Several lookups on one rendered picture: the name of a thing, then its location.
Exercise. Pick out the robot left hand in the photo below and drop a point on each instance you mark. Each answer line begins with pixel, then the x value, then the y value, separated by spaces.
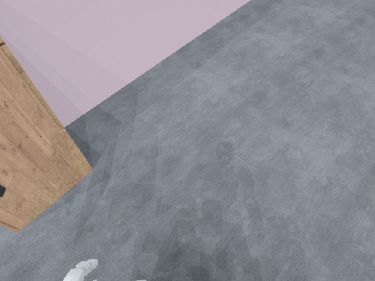
pixel 82 269

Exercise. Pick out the cupboard door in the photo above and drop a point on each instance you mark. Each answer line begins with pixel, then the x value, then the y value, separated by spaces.
pixel 28 135

